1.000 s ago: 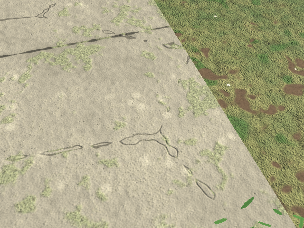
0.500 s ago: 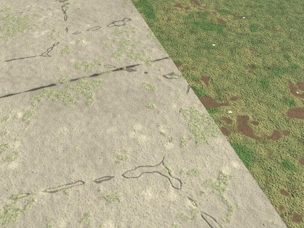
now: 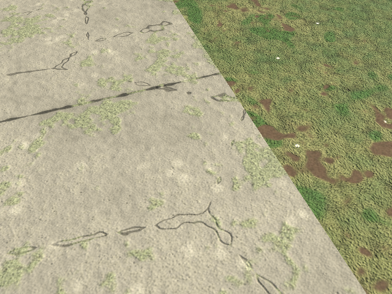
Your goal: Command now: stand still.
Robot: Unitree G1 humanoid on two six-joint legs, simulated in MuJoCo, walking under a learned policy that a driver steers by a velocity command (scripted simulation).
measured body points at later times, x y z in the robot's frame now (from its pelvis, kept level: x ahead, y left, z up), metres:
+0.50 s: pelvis +0.00 +0.00 +0.00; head +0.01 +0.00 +0.45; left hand -0.02 +0.22 -0.16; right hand -0.04 -0.21 -0.16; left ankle +0.00 +0.11 -0.75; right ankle +0.00 -0.09 -0.75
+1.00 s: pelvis +0.01 +0.01 +0.00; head +0.01 +0.01 +0.45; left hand -0.03 +0.21 -0.16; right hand -0.04 -0.20 -0.16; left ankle +0.00 +0.12 -0.75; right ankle +0.00 -0.09 -0.75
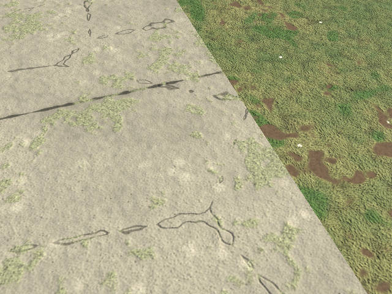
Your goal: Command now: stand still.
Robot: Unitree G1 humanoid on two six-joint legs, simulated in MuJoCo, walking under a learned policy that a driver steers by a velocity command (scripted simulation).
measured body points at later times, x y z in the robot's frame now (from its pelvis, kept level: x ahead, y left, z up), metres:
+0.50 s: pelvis +0.02 +0.00 -0.01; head +0.02 +0.00 +0.44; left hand -0.02 +0.22 -0.17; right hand -0.04 -0.21 -0.17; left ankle -0.01 +0.11 -0.74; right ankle -0.01 -0.10 -0.74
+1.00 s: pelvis +0.23 -0.02 -0.02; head +0.28 -0.03 +0.43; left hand +0.09 +0.18 -0.15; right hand +0.42 -0.23 -0.14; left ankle +0.38 +0.06 -0.72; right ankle +0.04 -0.10 -0.74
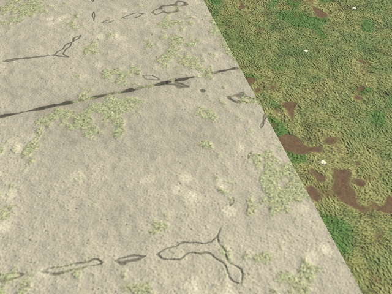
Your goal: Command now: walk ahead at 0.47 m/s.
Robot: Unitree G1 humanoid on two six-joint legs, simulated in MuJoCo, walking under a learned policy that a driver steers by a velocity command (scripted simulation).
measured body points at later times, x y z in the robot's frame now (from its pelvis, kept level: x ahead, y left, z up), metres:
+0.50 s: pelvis +0.28 +0.01 +0.01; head +0.32 +0.00 +0.46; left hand +0.46 +0.19 -0.13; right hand +0.17 -0.20 -0.14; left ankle +0.16 +0.07 -0.73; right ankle +0.44 -0.12 -0.69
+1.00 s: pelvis +0.56 -0.07 +0.02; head +0.59 -0.10 +0.46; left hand +0.64 +0.19 -0.11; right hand +0.65 -0.36 -0.09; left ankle +0.78 +0.01 -0.67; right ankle +0.44 -0.08 -0.73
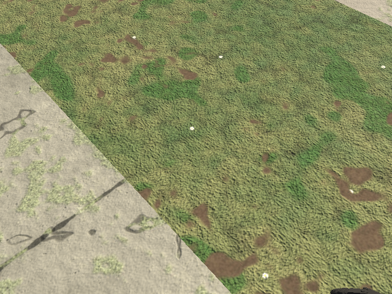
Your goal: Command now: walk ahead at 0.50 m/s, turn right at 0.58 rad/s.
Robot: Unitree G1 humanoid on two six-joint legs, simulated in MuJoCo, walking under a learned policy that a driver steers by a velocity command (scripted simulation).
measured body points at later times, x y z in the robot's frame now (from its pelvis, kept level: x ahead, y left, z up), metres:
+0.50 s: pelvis +0.27 +0.04 +0.01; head +0.30 +0.05 +0.46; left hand +0.47 +0.25 -0.11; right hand +0.21 -0.21 -0.13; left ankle +0.23 +0.13 -0.74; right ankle +0.38 -0.12 -0.69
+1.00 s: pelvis +0.52 -0.04 +0.00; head +0.53 -0.05 +0.45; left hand +0.52 +0.22 -0.13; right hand +0.61 -0.30 -0.13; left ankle +0.63 +0.11 -0.67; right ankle +0.46 -0.10 -0.74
